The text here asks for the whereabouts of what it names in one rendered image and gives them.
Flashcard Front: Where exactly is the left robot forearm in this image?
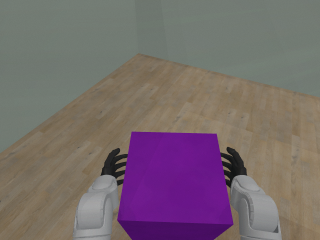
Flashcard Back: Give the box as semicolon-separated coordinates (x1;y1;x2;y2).
72;175;119;240

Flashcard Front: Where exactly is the carton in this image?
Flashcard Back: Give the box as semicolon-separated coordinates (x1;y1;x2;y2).
117;131;234;240

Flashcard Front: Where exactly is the right robot forearm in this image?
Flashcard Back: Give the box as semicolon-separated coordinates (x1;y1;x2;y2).
230;175;282;240

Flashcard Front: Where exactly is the left robot hand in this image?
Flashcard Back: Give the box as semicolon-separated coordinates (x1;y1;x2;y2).
100;148;128;186

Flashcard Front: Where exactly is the right robot hand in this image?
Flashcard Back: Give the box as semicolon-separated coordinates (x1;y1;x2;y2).
220;147;247;188

